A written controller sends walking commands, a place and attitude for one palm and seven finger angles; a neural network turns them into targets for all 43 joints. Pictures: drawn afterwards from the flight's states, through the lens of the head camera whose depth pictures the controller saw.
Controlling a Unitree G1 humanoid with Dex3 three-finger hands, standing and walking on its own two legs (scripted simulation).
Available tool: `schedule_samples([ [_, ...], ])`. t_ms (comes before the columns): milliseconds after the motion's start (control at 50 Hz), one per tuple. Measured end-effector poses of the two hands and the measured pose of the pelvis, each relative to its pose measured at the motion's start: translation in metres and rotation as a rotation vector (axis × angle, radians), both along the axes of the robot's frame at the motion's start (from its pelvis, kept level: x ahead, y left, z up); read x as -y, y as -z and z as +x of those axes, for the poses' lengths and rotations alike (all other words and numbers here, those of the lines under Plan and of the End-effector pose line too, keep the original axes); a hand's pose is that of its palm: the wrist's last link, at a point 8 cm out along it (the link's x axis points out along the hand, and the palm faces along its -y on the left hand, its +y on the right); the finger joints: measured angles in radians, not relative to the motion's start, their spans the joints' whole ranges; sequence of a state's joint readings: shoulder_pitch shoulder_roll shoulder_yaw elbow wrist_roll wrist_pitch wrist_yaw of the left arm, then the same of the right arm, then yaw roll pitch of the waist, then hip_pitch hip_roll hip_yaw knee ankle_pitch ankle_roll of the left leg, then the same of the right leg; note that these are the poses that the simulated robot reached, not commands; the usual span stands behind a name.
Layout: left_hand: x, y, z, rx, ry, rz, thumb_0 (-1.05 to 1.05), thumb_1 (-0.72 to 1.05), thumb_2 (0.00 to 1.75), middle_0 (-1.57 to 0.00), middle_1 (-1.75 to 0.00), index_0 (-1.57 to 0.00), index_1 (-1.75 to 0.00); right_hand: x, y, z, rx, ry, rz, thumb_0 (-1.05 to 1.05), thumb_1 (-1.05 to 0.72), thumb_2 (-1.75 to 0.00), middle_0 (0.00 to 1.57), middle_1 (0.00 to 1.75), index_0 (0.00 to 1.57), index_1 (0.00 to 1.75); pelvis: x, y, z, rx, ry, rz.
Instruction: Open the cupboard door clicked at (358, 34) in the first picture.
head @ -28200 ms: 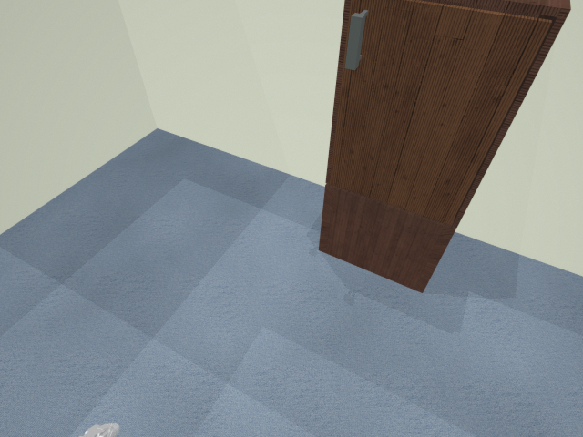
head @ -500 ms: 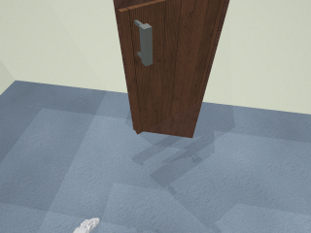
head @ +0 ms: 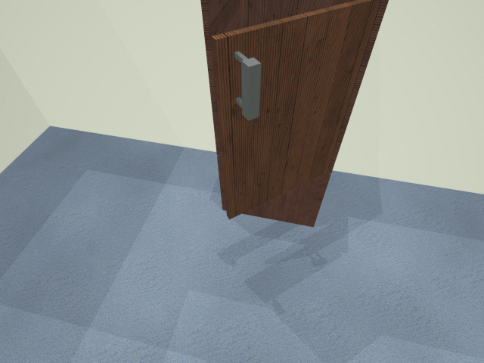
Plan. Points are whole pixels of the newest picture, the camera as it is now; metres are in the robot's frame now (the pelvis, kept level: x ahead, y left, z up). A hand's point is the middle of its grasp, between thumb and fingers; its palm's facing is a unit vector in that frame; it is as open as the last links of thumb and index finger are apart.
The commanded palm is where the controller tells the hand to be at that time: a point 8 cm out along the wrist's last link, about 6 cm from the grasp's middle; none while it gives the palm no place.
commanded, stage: let the arm hang, fingers relaxed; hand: left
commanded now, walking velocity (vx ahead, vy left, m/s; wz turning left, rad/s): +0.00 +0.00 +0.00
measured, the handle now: (245, 85) +0.60 +0.03 +0.15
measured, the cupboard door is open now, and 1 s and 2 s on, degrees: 43 43 43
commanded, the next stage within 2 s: look to check the result in 0.32 s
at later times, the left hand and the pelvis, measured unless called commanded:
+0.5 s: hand out of the picture +0.00 +0.16 -0.17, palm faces +0.04 -0.98 -0.19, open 7.4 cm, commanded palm none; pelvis +0.00 -0.01 +0.00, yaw +0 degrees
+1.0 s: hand out of the picture +0.00 +0.15 -0.17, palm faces +0.04 -0.98 -0.20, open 7.4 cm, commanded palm none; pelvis +0.00 -0.02 +0.00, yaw +0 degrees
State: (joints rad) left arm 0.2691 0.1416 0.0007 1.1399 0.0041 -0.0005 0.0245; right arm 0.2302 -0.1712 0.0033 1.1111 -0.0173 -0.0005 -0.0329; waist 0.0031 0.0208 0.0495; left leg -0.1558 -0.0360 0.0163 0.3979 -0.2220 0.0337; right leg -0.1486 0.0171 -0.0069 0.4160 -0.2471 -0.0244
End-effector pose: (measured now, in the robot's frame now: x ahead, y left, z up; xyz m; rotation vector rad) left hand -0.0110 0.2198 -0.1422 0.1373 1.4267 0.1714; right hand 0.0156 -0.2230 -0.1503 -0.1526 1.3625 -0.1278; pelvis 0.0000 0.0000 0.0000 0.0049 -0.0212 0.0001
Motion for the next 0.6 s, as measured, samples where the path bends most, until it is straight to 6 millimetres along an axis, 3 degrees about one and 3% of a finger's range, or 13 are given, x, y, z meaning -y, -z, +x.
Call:
schedule_samples([
  [260, 0.009, 0.001, 0.009, 0.025, 0.008, -0.007, 0.01, 0.92, 0.90, -0.20, -0.30, -0.20, -0.29, -0.001, 0.000, -0.018, -0.039, 0.025, 0.014, 0.01, -0.92, -0.90, 0.20, 0.29, 0.20, 0.30, 0.007, -0.001, 0.001, 0.007, 0.004, 0.001],
  [600, 0.018, 0.001, -0.001, 0.010, 0.000, -0.010, 0.00, 0.91, 0.90, -0.20, -0.30, -0.20, -0.29, -0.001, 0.002, -0.036, -0.076, 0.038, 0.030, 0.00, -0.91, -0.90, 0.20, 0.29, 0.20, 0.30, 0.013, -0.001, -0.003, 0.007, 0.003, 0.000],
])
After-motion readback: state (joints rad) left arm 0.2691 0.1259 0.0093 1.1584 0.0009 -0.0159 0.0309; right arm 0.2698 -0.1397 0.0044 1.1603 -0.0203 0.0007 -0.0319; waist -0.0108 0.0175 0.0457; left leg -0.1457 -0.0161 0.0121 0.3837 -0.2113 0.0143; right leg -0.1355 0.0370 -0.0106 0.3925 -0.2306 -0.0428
